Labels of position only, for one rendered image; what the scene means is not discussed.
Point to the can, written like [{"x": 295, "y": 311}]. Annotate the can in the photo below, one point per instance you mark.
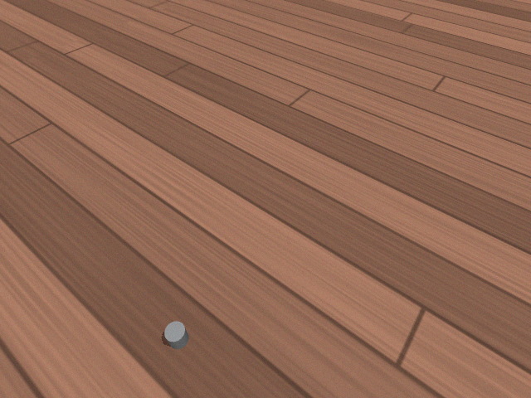
[{"x": 176, "y": 335}]

